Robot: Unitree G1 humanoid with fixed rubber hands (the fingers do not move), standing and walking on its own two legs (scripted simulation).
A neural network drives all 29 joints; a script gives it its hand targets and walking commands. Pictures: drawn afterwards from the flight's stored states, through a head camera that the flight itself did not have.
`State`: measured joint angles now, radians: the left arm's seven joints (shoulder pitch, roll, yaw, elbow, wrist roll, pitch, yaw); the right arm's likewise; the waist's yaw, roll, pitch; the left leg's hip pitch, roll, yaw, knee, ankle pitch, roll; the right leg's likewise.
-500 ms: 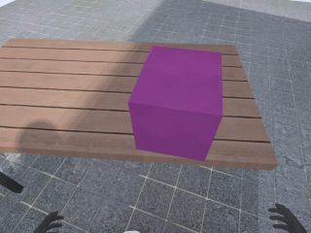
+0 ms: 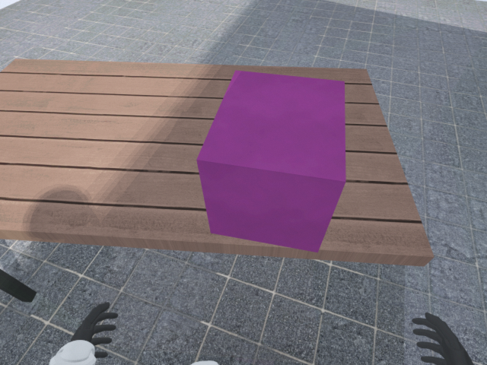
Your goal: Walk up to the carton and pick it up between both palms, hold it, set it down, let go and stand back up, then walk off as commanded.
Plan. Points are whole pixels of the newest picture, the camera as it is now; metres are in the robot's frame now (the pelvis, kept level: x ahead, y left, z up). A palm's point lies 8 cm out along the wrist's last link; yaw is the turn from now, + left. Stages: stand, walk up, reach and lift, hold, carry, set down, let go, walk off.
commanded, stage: reach and lift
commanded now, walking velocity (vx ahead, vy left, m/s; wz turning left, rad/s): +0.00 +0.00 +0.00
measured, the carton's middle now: (275, 159) +0.50 -0.03 +0.02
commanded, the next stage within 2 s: none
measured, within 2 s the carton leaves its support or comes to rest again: neither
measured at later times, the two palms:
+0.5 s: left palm (81, 320) +0.20 +0.29 -0.04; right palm (437, 342) +0.16 -0.26 -0.03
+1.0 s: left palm (81, 306) +0.20 +0.28 +0.01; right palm (426, 333) +0.17 -0.23 +0.02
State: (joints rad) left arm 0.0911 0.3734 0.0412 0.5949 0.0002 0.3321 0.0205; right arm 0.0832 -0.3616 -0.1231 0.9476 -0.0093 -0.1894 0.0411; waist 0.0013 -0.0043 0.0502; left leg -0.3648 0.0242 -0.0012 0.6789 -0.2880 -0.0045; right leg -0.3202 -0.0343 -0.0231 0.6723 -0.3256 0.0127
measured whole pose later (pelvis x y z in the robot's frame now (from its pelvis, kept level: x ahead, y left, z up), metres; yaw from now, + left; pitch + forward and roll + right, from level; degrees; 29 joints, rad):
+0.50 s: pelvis +0.03 +0.02 +0.02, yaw +0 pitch -5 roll -2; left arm 0.22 0.36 0.04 0.38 0.00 0.25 -0.01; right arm 0.24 -0.26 -0.12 0.67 -0.01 -0.19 0.01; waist 0.00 -0.03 0.06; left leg -0.17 0.03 0.01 0.53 -0.27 -0.01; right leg -0.07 -0.02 -0.02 0.40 -0.24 0.03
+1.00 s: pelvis +0.03 +0.02 +0.02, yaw +0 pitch -6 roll -2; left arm 0.30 0.40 0.03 0.21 -0.14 0.09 -0.08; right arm 0.41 -0.11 -0.11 0.23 -0.01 -0.11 -0.12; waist 0.00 -0.03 0.06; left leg -0.14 0.03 0.01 0.47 -0.23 -0.01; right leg -0.04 -0.02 -0.02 0.35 -0.21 0.03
